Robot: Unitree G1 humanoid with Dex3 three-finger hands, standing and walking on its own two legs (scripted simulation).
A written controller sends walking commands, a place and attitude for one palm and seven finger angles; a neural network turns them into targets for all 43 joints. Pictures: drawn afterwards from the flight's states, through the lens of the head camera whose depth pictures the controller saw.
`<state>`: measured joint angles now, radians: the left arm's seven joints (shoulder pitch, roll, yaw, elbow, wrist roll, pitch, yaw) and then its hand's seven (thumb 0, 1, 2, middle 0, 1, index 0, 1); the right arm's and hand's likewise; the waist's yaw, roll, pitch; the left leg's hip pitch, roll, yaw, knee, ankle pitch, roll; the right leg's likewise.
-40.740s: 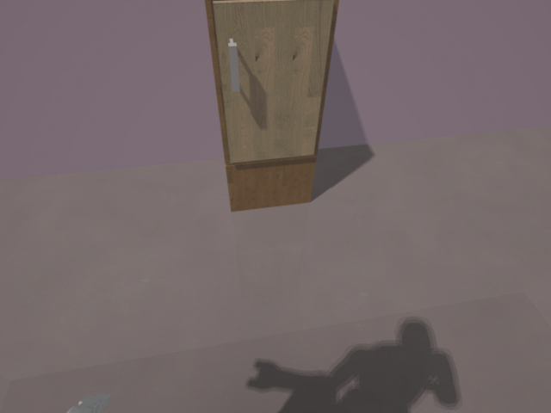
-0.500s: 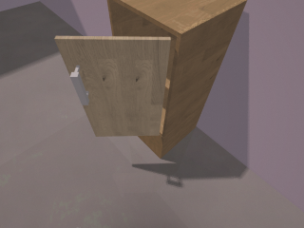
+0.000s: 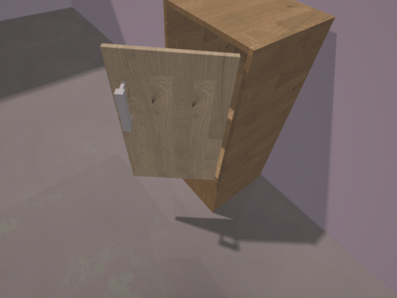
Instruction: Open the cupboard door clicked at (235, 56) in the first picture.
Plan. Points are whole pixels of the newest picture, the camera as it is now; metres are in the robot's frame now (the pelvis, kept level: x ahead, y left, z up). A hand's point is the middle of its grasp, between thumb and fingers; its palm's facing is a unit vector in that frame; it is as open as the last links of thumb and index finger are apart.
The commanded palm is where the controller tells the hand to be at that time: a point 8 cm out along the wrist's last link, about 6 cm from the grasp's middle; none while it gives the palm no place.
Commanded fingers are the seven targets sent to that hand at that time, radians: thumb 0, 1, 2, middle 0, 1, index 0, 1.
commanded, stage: come to a stop and stand still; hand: left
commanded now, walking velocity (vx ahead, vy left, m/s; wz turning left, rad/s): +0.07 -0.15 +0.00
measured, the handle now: (125, 106) +0.60 +0.28 -0.01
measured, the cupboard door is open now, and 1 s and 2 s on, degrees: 49 49 49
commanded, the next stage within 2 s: look again from close up in 0.26 s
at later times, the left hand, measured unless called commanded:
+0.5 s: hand out of the picture +0.05 +0.16 -0.17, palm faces +0.00 -0.98 -0.22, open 7.3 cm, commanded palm none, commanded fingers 0.00 0.90 0.90 -0.20 -0.30 -0.20 -0.30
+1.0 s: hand out of the picture -0.01 +0.20 -0.17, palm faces +0.02 -0.97 -0.24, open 7.4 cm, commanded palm none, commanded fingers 0.00 0.90 0.90 -0.20 -0.30 -0.20 -0.30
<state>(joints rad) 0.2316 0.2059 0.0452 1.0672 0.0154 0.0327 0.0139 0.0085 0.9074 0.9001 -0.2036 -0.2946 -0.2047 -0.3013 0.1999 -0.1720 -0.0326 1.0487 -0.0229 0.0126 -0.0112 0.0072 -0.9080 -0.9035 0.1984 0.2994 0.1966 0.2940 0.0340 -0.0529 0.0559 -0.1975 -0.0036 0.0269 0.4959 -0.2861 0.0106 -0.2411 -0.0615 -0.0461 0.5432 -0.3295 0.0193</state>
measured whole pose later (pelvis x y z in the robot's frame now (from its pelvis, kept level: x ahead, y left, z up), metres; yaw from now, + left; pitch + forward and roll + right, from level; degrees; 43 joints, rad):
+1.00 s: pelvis -0.04 +0.00 +0.00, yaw -1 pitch -3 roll +0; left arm 0.28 0.23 0.01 1.03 0.02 0.01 0.02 0.01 0.90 0.90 -0.20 -0.29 -0.20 -0.30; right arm 0.25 -0.20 -0.01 1.04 -0.02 0.00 -0.01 0.01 -0.91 -0.90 0.20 0.30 0.20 0.29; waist 0.01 -0.01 0.01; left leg -0.20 0.02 0.03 0.48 -0.23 0.01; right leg -0.19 -0.02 -0.05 0.45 -0.20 0.00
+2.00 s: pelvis +0.09 +0.04 +0.00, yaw +4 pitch -1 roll -3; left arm 0.28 0.14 0.06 1.02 0.03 -0.03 0.04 -0.01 0.94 0.90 -0.20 -0.29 -0.20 -0.30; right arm 0.29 -0.16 -0.05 1.05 -0.02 -0.01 -0.01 0.01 -0.91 -0.90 0.20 0.30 0.20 0.29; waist -0.02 0.03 0.03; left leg -0.42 0.09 0.07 0.77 -0.29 -0.01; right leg -0.16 -0.01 -0.15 0.45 -0.26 0.00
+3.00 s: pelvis +0.05 +0.06 +0.00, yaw +1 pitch -2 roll +0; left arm 0.30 0.16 0.03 1.12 0.02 0.02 0.03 0.01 0.91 0.90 -0.20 -0.29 -0.20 -0.30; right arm 0.28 -0.13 -0.01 1.12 -0.01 0.00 -0.04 0.02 -0.94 -0.90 0.20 0.30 0.20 0.29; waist 0.03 -0.03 0.03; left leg -0.15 -0.01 0.09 0.44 -0.27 0.04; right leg -0.19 -0.08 -0.05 0.45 -0.23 0.05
